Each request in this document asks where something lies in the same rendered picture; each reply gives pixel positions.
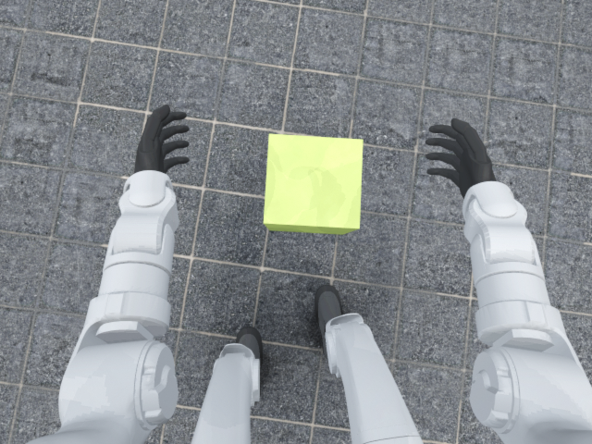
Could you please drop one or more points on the robot left hand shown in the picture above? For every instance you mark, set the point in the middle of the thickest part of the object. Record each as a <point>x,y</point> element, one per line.
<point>151,150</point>

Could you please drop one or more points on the robot right upper arm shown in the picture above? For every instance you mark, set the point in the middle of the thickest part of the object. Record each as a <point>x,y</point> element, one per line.
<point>531,397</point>

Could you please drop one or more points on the robot left upper arm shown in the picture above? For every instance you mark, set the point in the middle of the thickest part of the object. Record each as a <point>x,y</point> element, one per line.
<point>116,394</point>

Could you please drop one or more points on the robot left forearm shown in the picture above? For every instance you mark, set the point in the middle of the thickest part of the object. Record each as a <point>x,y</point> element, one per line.
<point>132,300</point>

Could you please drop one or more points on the carton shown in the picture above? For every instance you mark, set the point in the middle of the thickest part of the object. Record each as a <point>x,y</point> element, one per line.
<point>313,184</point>

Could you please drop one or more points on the robot right forearm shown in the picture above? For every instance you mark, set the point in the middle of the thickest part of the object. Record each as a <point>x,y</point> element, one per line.
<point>514,308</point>

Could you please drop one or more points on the robot right thigh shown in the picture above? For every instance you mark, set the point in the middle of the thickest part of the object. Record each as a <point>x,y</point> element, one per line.
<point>377,412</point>

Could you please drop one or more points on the robot left foot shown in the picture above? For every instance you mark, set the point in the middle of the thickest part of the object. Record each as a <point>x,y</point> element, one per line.
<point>251,338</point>

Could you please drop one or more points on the robot right hand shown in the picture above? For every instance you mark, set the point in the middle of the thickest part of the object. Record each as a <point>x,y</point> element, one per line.
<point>471,160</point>

